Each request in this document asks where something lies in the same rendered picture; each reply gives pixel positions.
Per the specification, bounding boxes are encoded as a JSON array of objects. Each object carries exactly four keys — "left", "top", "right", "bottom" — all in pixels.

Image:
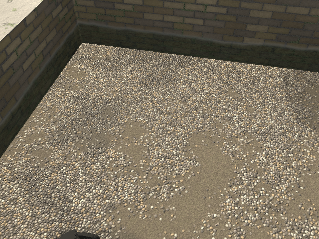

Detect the robot left hand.
[{"left": 58, "top": 229, "right": 100, "bottom": 239}]

